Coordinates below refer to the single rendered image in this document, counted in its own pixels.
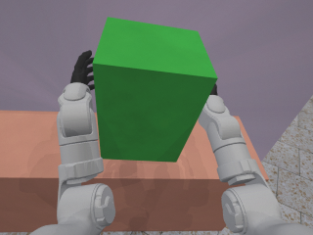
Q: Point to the left robot upper arm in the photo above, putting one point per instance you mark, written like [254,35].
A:
[82,210]

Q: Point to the pedestal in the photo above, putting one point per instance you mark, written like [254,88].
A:
[148,196]

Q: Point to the left robot forearm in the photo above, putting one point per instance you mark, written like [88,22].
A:
[77,135]

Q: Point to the right robot forearm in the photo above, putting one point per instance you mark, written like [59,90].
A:
[235,164]

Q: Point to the robot right hand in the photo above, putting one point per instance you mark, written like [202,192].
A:
[214,90]

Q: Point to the robot left hand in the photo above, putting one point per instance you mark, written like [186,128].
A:
[81,71]

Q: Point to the carton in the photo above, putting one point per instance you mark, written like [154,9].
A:
[151,83]

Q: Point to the right robot upper arm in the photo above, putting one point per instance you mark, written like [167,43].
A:
[253,210]

